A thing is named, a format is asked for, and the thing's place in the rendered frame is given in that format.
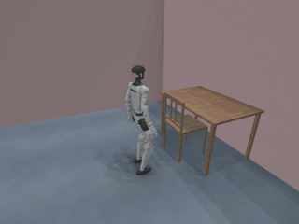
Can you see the robot right upper arm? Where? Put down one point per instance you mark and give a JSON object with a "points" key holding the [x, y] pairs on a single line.
{"points": [[145, 91]]}

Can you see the robot right foot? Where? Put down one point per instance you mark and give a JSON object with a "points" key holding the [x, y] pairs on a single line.
{"points": [[146, 170]]}

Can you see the robot left hand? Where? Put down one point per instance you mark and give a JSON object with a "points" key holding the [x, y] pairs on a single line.
{"points": [[130, 120]]}

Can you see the left robot thigh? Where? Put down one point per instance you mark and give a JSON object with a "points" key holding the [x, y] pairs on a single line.
{"points": [[142, 137]]}

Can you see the robot right forearm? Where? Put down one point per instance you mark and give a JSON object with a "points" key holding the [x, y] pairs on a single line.
{"points": [[147, 118]]}

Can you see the robot right hand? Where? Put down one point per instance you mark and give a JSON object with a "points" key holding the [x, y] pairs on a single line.
{"points": [[153, 131]]}

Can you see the chair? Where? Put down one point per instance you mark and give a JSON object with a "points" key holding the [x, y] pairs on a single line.
{"points": [[183, 124]]}

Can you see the robot left upper arm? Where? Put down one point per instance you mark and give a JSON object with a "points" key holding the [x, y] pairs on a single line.
{"points": [[128, 94]]}

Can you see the table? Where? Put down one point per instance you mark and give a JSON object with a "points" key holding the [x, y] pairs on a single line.
{"points": [[216, 109]]}

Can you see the robot left forearm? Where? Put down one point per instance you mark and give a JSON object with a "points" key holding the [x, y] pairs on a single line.
{"points": [[129, 108]]}

